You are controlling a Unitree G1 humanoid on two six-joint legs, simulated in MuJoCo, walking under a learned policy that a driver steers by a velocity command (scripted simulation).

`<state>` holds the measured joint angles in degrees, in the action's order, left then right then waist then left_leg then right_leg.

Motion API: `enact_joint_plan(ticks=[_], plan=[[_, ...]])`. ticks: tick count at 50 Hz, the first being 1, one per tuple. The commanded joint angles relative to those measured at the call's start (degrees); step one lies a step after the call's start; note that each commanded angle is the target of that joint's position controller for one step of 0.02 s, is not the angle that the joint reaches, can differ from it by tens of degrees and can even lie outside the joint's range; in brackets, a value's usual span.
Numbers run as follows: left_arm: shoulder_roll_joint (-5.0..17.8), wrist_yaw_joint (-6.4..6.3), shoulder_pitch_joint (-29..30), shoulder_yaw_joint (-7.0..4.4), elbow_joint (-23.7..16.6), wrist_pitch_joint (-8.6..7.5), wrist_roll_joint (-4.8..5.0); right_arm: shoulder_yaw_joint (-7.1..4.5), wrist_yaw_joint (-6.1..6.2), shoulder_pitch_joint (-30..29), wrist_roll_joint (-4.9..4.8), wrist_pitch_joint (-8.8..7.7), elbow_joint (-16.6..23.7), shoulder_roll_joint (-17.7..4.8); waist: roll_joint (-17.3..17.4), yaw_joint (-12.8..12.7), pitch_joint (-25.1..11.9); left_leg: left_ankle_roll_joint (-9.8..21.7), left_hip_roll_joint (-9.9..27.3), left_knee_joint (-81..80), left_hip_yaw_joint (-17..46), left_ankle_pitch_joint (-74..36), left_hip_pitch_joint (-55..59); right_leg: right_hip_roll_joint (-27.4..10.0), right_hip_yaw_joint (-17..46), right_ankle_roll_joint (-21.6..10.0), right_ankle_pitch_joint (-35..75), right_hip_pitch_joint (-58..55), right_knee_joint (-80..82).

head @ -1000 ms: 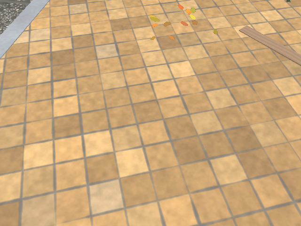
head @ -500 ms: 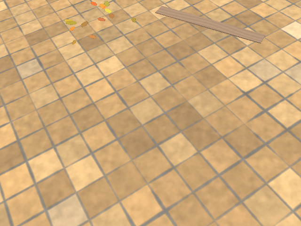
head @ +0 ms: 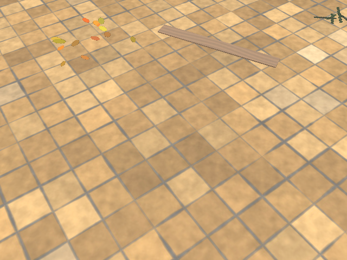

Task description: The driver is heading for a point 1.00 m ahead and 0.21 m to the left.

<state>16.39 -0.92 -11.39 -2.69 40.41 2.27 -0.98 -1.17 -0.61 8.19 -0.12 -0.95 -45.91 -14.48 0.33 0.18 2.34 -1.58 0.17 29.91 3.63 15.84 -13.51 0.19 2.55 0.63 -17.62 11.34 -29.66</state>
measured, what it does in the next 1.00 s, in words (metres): walks ahead, turning left: left foot, then right foot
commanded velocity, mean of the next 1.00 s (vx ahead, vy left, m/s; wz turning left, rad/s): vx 0.33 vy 0.00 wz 0.30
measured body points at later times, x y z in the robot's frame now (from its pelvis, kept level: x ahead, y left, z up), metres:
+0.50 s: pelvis +0.07 +0.07 +0.01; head +0.08 +0.11 +0.46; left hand +0.17 +0.38 -0.08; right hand +0.18 -0.18 -0.09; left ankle +0.00 +0.12 -0.73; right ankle +0.15 -0.09 -0.66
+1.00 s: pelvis +0.34 +0.12 +0.01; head +0.37 +0.13 +0.46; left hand +0.32 +0.41 -0.11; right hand +0.57 -0.08 -0.09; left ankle +0.30 +0.26 -0.66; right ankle +0.40 +0.05 -0.73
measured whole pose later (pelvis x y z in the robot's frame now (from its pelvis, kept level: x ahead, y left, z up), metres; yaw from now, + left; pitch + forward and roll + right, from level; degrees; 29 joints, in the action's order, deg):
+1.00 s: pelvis +0.34 +0.12 +0.01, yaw +20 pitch +1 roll -2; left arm 15.6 1.5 -17.7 -3.4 42.7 -4.7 0.5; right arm -1.9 -0.1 12.0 0.3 -5.2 -40.5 -17.0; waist 2.1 -1.6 2.6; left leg 0.1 3.2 61.8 3.7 18.6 -31.1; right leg 5.9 1.9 -4.3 -8.0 13.0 -20.0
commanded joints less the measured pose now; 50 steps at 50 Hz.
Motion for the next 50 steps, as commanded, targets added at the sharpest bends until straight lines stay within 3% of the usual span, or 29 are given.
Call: enact_joint_plan(ticks=[1,3,5,6,8,9,11,14,15,16,17,18,19,20,21,22,25,28,34,37,39,40,41,42,43,44,45,47,50], plan=[[9.03,-0.8,-0.7,-2.93,-3.87,-1.35,-0.11,-2.59,0.58,-3.83,-0.83,-0.23,4.72,-9.38,-4.11,-1.24,-2.3,2.54,0.51,1.55,1.61,-10.97,-4.85,-4.61,3.61,-3.28,8.03,-1.77,4.68],[9.9,-1.53,-3.14,-3.42,-3.86,-1.49,0.1,-2.92,0.8,-3.29,-1.05,0.19,5.46,-9.14,-7.24,-1.49,-2.48,2.07,-0.64,6.75,0.62,-10.29,-8.08,-8.82,6.86,-5.84,10.72,-2.29,6.05],[10.04,-2.25,-2.82,-3.61,-4.62,-1.42,0.27,-3.28,0.57,-2.53,-0.91,0.71,5.96,-8.64,-10.43,-1.17,-2.38,1.55,-0.97,12.64,-1.47,-0.13,-11.06,-14.83,10.82,-9.73,16.2,-2.32,7.57],[9.81,-2.6,-2.18,-3.56,-5.28,-1.56,0.28,-3.29,0.32,-1.94,-0.86,1.01,6.11,-7.9,-12.27,-1.26,-3.71,1.71,-0.88,17.81,-3.28,10.55,-12.5,-18.13,13.29,-11.94,13.03,-2.85,9.2],[10.91,-2.59,-4.35,-3.87,-5.15,-2.47,0.51,-3.32,-0.65,-5.45,-1.51,1.35,8.33,-7.59,-9.62,-3.23,-1.18,2.73,2.95,25.61,-2.35,18.32,-19.58,-22.59,17.18,-14.34,-1.37,-3.54,14.11],[11.48,-2.39,-3.7,-4.09,-4.95,-3.03,1.08,-3.09,-1.07,-6.43,-1.89,1.44,8.97,-7.0,-8.09,-3.02,0.74,3.42,4.31,23.77,-2.08,17.19,-20.28,-22.01,16.02,-13.25,-8.7,-2.74,15.79],[11.97,-1.85,-0.87,-4.29,-5.19,-3.57,1.87,-2.88,-1.76,-4.64,-1.94,1.22,8.34,-6.82,-7.99,-1.75,1.46,4.22,3.98,17.3,-4.38,12.96,-14.82,-18.75,10.09,-10.57,-10.18,-0.33,16.44],[9.92,-0.65,2.21,-3.72,-5.55,-3.41,2.12,-4.02,-2.17,8.9,-1.7,0.64,2.55,-7.61,-5.61,4.11,-2.39,4.53,-2.75,4.71,-12.34,1.9,7.57,-12.54,-2.0,-6.95,-8.96,9.46,6.81],[7.17,-0.32,1.12,-2.85,-5.52,-3.79,1.51,-5.29,-1.85,14.56,-1.85,0.45,0.77,-9.95,0.67,6.03,-3.7,5.92,-2.78,0.6,-8.56,2.89,15.49,-9.43,-6.96,-4.49,-6.19,14.18,-6.47],[2.6,-0.07,2.55,-1.48,-8.21,-4.51,-0.1,-6.78,-0.9,19.02,-1.51,-0.32,1.35,-17.23,17.81,5.79,-3.66,12.3,12.2,-8.62,19.16,3.31,21.24,-3.34,-10.11,0.84,-16.91,28.54,-32.65],[3.93,-0.14,4.26,-1.48,-11.37,-6.24,1.92,-6.2,-1.72,17.05,-0.4,-2.09,4.79,-18.93,16.15,5.46,-5.93,23.11,21.17,-19.86,44.76,17.97,21.16,1.88,0.37,0.9,-18.54,39.79,-40.77],[7.29,0.16,6.04,-2.31,-11.2,-7.53,4.11,-5.31,-1.83,14.52,-0.33,-3.25,5.22,-15.32,9.16,4.64,-0.81,23.53,22.29,-21.53,43.49,21.39,19.36,-1.57,3.1,-0.41,-14.29,43.54,-43.4],[8.85,0.46,5.65,-2.71,-10.47,-8.31,3.72,-4.42,-1.59,12.53,-0.68,-3.75,5.39,-12.36,5.72,3.24,1.87,21.05,20.09,-19.95,36.88,17.96,17.55,-3.59,2.96,-1.55,-8.25,43.48,-41.26],[8.38,0.4,4.86,-2.78,-8.97,-8.68,2.04,-4.0,-1.21,10.7,-0.79,-3.68,5.98,-11.5,2.53,2.16,2.28,18.53,17.11,-18.54,30.29,11.36,15.4,-5.16,2.79,-1.68,-3.42,40.77,-38.08],[8.51,0.52,4.31,-3.08,-8.54,-8.86,0.79,-3.85,-0.74,9.34,-0.51,-3.43,6.43,-11.4,3.09,1.19,2.16,16.81,14.35,-18.39,24.86,4.6,13.25,-5.74,2.53,-1.34,0.41,37.37,-33.79],[8.34,0.94,4.24,-3.26,-8.28,-8.8,0.48,-3.64,-0.27,9.57,-0.27,-3.23,6.81,-10.99,4.24,0.95,1.47,15.74,12.24,-18.89,21.24,-0.31,12.35,-5.49,1.97,-0.81,3.56,34.59,-31.2],[5.67,1.44,6.63,-2.6,-8.32,-8.35,0.42,-3.76,0.97,12.97,-0.68,-3.04,6.02,-11.19,3.2,1.74,0.15,15.05,9.88,-18.79,14.82,-14.49,12.79,-3.26,-0.16,1.35,10.59,32.73,-23.07],[3.18,1.88,12.4,-1.62,-9.52,-8.47,0.88,-3.83,1.96,15.09,-0.96,-2.44,4.84,-11.09,4.14,3.33,1.01,13.34,7.59,-18.1,11.52,-17.15,10.05,-1.05,-0.9,2.68,17.52,29.17,-11.24],[3.19,3.9,19.89,-1.27,-10.75,-9.64,1.79,-3.75,2.37,18.87,-1.39,-1.98,2.26,-10.63,5.8,5.89,2.75,12.47,10.22,-16.54,12.88,-17.18,11.58,0.07,-1.51,0.92,22.76,23.72,0.27],[5.44,3.79,16.61,-2.25,-10.04,-9.9,1.87,-4.27,2.42,17.98,-1.13,-1.56,1.87,-11.6,7.88,3.47,1.39,10.97,11.39,-11.64,12.73,-31.91,16.02,1.04,-2.64,-2.01,16.8,18.85,2.13],[8.67,2.87,5.49,-3.85,-7.22,-9.63,1.77,-4.27,2.3,16.52,-0.63,-1.26,2.42,-11.96,8.77,-2.57,-7.11,9.15,8.49,2.33,8.5,-52.41,16.35,2.97,-5.92,-5.89,16.62,3.59,3.22],[10.23,2.51,-4.83,-4.16,-5.49,-9.38,1.06,-3.52,2.26,15.56,0.26,-1.23,3.7,-10.31,7.01,-7.09,-15.42,7.94,6.7,16.09,8.1,-44.27,6.86,-3.69,1.09,-9.88,17.11,-14.19,-0.13],[14.91,2.67,-12.28,-5.28,-3.16,-9.21,0.22,-1.8,1.95,23.33,0.24,-1.89,4.22,-4.07,-10.63,-4.43,-25.66,3.19,-3.82,40.6,4.83,-8.25,-14.88,-18.69,29.66,-20.62,7.95,-36.6,1.68],[10.39,3.4,-13.12,-4.09,-1.83,-9.26,1.54,-1.73,1.45,23.13,-0.56,-2.96,3.97,-6.75,-15.2,-4.71,-26.51,2.88,-5.28,47.35,7.5,15.28,-23.49,-21.41,45.64,-22.13,-0.82,-37.74,12.05],[7.58,3.1,-7.93,-3.24,-2.27,-8.87,2.51,-2.82,0.98,15.35,-1.71,-3.67,5.56,-10.66,-9.97,-4.94,-14.09,3.15,-1.1,49.32,6.36,11.98,-28.8,-19.27,37.45,-19.29,-4.91,-28.64,13.21],[6.78,2.78,-4.76,-2.84,-2.86,-8.27,2.07,-2.49,0.7,9.72,-1.62,-4.57,6.96,-10.63,-3.56,-4.26,-7.92,3.63,1.32,46.69,4.53,7.63,-28.12,-16.49,30.13,-17.49,-1.71,-19.19,14.56],[6.44,2.75,-2.74,-2.59,-3.02,-7.89,1.51,-2.49,0.56,6.86,-0.72,-5.23,7.73,-9.84,-0.28,-2.52,-3.45,3.46,2.96,42.37,3.24,5.08,-27.1,-14.14,25.58,-16.73,4.44,-11.49,15.97],[5.91,2.47,-1.47,-2.22,-3.45,-7.91,0.82,-2.54,0.44,8.05,0.25,-5.32,7.79,-8.63,-2.27,0.45,-2.61,2.61,4.97,36.45,2.85,2.33,-22.43,-11.02,21.37,-16.48,11.97,-4.63,18.55],[7.01,1.75,-2.2,-2.52,-2.47,-8.11,1.96,-1.63,0.68,6.77,1.21,-4.8,8.78,-6.34,-4.24,1.2,-1.66,-0.13,5.11,26.13,0.44,0.97,-20.17,-9.28,15.72,-17.28,16.74,1.73,20.4]])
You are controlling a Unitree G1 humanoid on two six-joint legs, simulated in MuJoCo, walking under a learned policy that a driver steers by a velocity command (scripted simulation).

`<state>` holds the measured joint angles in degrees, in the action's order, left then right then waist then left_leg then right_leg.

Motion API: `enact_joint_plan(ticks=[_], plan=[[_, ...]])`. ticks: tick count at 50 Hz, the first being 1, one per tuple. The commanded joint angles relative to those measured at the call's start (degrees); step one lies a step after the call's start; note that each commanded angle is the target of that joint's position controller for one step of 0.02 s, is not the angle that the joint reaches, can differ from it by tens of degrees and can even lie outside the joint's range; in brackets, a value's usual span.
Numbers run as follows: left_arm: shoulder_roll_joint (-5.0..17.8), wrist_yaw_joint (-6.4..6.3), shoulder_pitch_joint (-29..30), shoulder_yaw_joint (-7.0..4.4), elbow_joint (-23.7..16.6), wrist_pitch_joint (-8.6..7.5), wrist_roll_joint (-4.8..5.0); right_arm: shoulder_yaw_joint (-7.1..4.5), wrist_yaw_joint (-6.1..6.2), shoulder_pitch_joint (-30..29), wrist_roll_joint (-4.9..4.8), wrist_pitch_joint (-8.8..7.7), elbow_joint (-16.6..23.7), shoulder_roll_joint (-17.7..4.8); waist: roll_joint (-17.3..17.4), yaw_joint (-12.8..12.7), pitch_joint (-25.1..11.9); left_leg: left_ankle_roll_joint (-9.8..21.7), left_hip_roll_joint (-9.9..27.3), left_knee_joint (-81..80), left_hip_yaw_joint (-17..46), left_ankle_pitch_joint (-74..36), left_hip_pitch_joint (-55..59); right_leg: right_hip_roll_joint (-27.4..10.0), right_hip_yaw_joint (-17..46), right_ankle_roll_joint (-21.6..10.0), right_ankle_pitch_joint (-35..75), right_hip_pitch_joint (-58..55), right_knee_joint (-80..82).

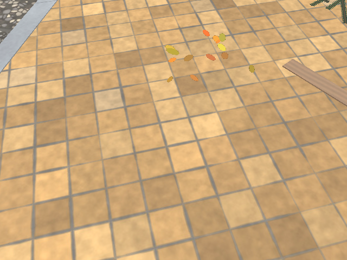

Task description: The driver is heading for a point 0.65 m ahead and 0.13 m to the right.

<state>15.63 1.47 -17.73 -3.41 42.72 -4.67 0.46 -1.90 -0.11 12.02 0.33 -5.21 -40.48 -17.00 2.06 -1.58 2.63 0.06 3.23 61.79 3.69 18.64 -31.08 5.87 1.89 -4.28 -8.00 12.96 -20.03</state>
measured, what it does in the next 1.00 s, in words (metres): walks ahead, turning right: left foot, then right foot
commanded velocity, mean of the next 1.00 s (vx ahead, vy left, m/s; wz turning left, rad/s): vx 0.47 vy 0.00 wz -0.49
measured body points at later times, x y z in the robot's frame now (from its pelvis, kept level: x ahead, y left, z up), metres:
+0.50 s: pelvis +0.27 +0.04 +0.00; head +0.29 +0.05 +0.45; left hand +0.49 +0.27 -0.10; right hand +0.26 -0.25 -0.10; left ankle +0.28 +0.15 -0.74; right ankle +0.28 -0.12 -0.66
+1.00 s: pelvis +0.49 -0.11 +0.00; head +0.52 -0.14 +0.45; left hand +0.73 +0.07 -0.10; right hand +0.48 -0.43 -0.10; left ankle +0.65 +0.00 -0.67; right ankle +0.47 -0.17 -0.74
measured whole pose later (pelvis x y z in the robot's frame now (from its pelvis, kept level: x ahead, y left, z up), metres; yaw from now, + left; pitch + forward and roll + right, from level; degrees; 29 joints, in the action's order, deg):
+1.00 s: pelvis +0.49 -0.11 +0.00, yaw -33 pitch +1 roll +0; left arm 16.2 0.9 -14.4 -2.9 39.1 -2.6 -0.2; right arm -2.7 0.6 7.7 0.7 -4.7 -40.1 -18.7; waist 2.0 -1.6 4.6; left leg -3.5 5.5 58.0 2.7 15.6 -36.8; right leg 5.9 2.0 -5.7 -8.8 13.5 -21.5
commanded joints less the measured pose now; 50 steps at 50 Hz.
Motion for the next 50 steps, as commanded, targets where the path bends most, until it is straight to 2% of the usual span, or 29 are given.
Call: enact_joint_plan(ticks=[1,4,7,10,11,12,13,14,15,16,17,18,20,23,26,29,33,35,36,37,38,39,40,41,42,43,44,46,50], plan=[[8.75,-0.96,3.74,-2.11,-4.55,-1.08,0.64,-0.45,0.23,0.44,0.96,-0.6,4.28,-3.08,-6.1,2.3,-1.23,-2.45,1.72,-10.26,-0.2,-5.1,-1.57,-14.1,14.67,-11.93,7.31,2.1,11.05],[10.55,-1.62,0.81,-2.78,-3.65,-0.3,1.02,0.18,-0.25,-7.32,0.5,-1.17,6.04,-2.19,-5.83,-0.72,-0.68,-3.56,-1.04,-23.69,-0.81,-18.42,4.24,-11.62,11.9,-9.12,5.15,5.57,9.79],[10.95,-1.94,-2.7,-2.95,-2.79,0.54,1.68,-0.51,-0.68,-10.61,-0.54,-1.54,7.17,-3.97,-6.4,-1.69,-1.69,-3.7,-2.56,-29.72,0.82,-21.79,7.69,-12.96,15.31,-7.45,0.71,2.89,6.76],[10.52,-2.11,-3.02,-2.94,-2.85,1.34,1.45,-1.89,-0.67,-9.19,-1.07,-1.92,7.41,-6.3,-7.83,0.33,-2.66,-1.72,-2.63,-33.22,1.28,-16.13,12.19,-14.23,19.67,-5.18,-2.25,-0.55,1.01],[9.36,-2.1,-2.74,-2.61,-3.05,1.59,1.26,-2.54,-0.5,-5.76,-1.06,-2.04,6.59,-6.97,-7.93,2.33,-3.78,-0.35,-2.47,-35.07,0.63,-14.46,17.2,-12.9,19.56,-3.96,-2.02,0.15,-2.43],[6.91,-1.93,-2.76,-1.77,-3.49,1.54,0.86,-3.45,-0.09,-0.23,-0.6,-2.25,5.91,-8.72,-6.77,5.22,-7.44,1.83,0.58,-36.16,2.49,-12.51,25.94,-9.79,17.31,-1.99,-1.84,2.58,-10.79],[2.3,-1.79,-3.96,-0.2,-4.74,1.38,-0.54,-4.4,0.47,8.78,0.05,-2.03,5.2,-12.37,2.39,7.93,-16.1,5.63,12.26,-35.97,13.75,-9.1,39.78,-5.39,11.26,0.52,-14.46,10.02,-29.07],[1.68,-1.87,-9.94,0.24,-6.96,0.88,1.8,-5.15,-0.19,10.95,0.61,-1.01,3.36,-15.28,20.76,4.31,-19.97,13.2,21.86,-43.39,39.85,7.46,49.25,-1.68,5.83,2.4,-27.53,27.42,-45.08],[7.51,-2.23,-8.59,-1.06,-5.24,1.21,2.59,-4.03,-0.55,8.41,0.09,-0.89,4.4,-9.86,11.53,5.28,-13.77,12.14,20.17,-45.81,39.3,14.98,44.64,-5.55,7.95,3.25,-23.37,32.4,-52.05],[9.29,-2.15,-3.74,-1.64,-5.79,1.62,2.14,-3.25,-0.42,6.46,-0.17,-0.71,4.56,-7.04,6.75,5.87,-8.32,10.33,17.94,-45.61,29.62,10.42,39.41,-7.14,6.72,3.52,-18.13,33.42,-53.57],[8.58,-2.15,-1.84,-1.64,-5.86,1.99,1.54,-2.74,-0.51,3.81,0.2,-0.68,4.57,-5.73,2.96,4.7,-5.64,9.64,15.3,-46.33,22.44,1.75,33.85,-8.96,5.9,4.08,-14.03,31.17,-52.45],[8.06,-1.96,-0.32,-1.82,-6.47,2.17,1.08,-2.46,-0.46,2.07,0.42,-0.6,4.06,-4.49,3.43,3.75,-3.57,9.69,13.39,-47.39,17.64,-3.84,30.34,-10.39,5.81,4.39,-11.53,30.27,-50.06],[6.21,-1.32,0.21,-1.66,-6.87,2.84,1.37,-2.53,-0.22,1.11,0.58,-1.03,3.22,-4.09,5.28,2.63,-2.23,9.48,11.25,-50.01,10.36,-10.09,26.0,-11.91,4.45,4.79,-8.88,27.06,-48.08],[4.42,-1.03,3.46,-1.11,-8.43,3.38,0.87,-3.32,0.0,2.01,0.13,-1.61,1.43,-5.78,2.96,2.66,-1.11,10.94,11.97,-52.17,4.6,-17.34,25.96,-12.44,4.0,5.7,-5.44,29.0,-43.17],[3.63,-0.3,6.94,-0.57,-9.44,3.09,0.82,-3.81,0.26,2.24,0.06,-1.24,0.05,-7.36,1.69,3.39,-0.6,10.66,11.66,-52.81,-1.21,-21.39,27.75,-12.52,3.06,5.8,1.66,29.11,-33.99],[2.91,0.86,12.55,0.01,-10.83,2.51,0.81,-4.15,0.53,3.39,-0.37,-0.65,-1.25,-8.95,1.02,5.34,0.91,9.49,11.15,-52.93,-6.41,-22.56,28.49,-11.67,0.04,4.8,7.95,26.5,-24.62],[3.69,2.08,17.69,-0.06,-13.33,2.49,1.08,-4.82,0.55,5.9,-1.54,0.43,-3.13,-10.99,1.16,6.07,2.41,7.85,12.84,-50.75,-10.02,-27.33,33.54,-10.37,-3.03,2.12,4.9,24.97,-17.96],[5.37,2.29,16.51,-0.88,-13.84,2.78,0.81,-5.32,0.79,5.77,-1.96,1.14,-3.29,-12.62,2.59,4.1,0.29,6.63,12.95,-44.67,-12.42,-43.79,35.71,-7.38,-5.89,-0.23,-0.54,19.85,-16.48],[6.95,2.17,13.1,-1.75,-13.33,3.06,0.63,-5.6,1.01,5.67,-2.19,1.55,-3.23,-13.54,3.42,1.74,-2.44,5.99,12.58,-38.35,-13.62,-53.23,35.97,-5.07,-7.51,-1.64,-3.06,14.34,-16.14],[9.24,1.8,5.21,-3.21,-11.4,3.33,0.73,-5.52,1.21,5.0,-2.46,1.95,-2.99,-13.53,2.66,-3.01,-6.72,4.65,11.11,-27.81,-15.41,-57.03,33.11,-2.52,-8.52,-3.62,-1.0,3.3,-12.99],[12.84,0.8,-5.03,-5.16,-8.78,3.9,0.97,-4.73,1.48,5.7,-1.83,1.79,-2.27,-11.71,-0.09,-7.69,-11.84,2.44,8.97,-12.8,-15.83,-47.58,21.96,-3.35,-3.96,-6.04,1.01,-13.81,-11.7],[19.78,-0.13,-5.3,-6.2,-8.6,3.88,1.55,-2.06,0.85,10.48,1.1,0.87,1.01,-3.26,-16.66,-1.91,-15.57,-1.35,-0.58,8.61,-14.33,6.82,-4.42,-19.05,25.38,-14.89,-3.1,-33.61,-9.41],[17.63,0.2,-6.61,-5.16,-10.98,2.75,1.12,-1.76,0.16,7.34,-0.17,-1.26,2.36,-5.77,-13.65,-4.49,-26.47,-1.54,-5.17,18.49,0.38,16.82,-12.17,-25.71,48.02,-20.94,-14.57,-38.42,0.83],[13.65,0.55,-5.0,-3.99,-10.1,1.83,0.61,-2.87,-0.33,1.07,-2.54,-2.31,4.04,-9.77,-8.68,-5.92,-18.65,-0.6,-2.02,18.31,2.48,10.96,-17.45,-24.09,40.46,-17.39,-13.28,-33.94,3.2],[11.83,0.48,-1.49,-3.33,-9.96,1.38,0.44,-2.41,-0.22,-0.04,-2.63,-2.85,4.28,-9.14,-6.18,-3.5,-11.75,0.0,0.25,13.71,1.35,5.98,-16.13,-22.17,32.06,-15.32,-3.97,-24.98,3.04],[9.86,0.36,3.13,-2.64,-10.48,1.24,0.16,-2.49,0.34,0.43,-1.16,-2.73,3.11,-8.93,-2.77,-0.6,-7.94,-0.6,2.44,9.33,0.83,3.12,-12.07,-20.02,25.05,-13.34,9.34,-16.37,2.01],[8.22,0.17,5.94,-2.02,-11.01,1.16,-0.45,-2.91,0.55,1.62,-0.11,-2.01,2.35,-9.67,-3.36,1.44,-6.76,-1.22,3.76,6.69,0.8,2.02,-7.1,-18.45,19.72,-12.5,21.4,-10.24,1.96],[8.4,-0.23,7.38,-1.88,-10.12,0.92,-0.88,-2.73,0.61,3.82,0.32,-0.39,1.38,-8.32,-3.61,3.36,-6.85,-2.86,3.59,3.8,-0.4,1.27,-1.54,-17.44,14.93,-12.61,34.19,-3.58,2.82],[9.46,-1.52,6.49,-1.84,-6.84,1.18,-0.5,-1.47,0.91,1.46,0.67,0.97,1.56,-4.49,-4.92,2.97,-6.7,-4.41,1.58,-8.6,-2.3,-9.51,0.73,-13.49,6.06,-10.24,40.91,-0.06,3.0]])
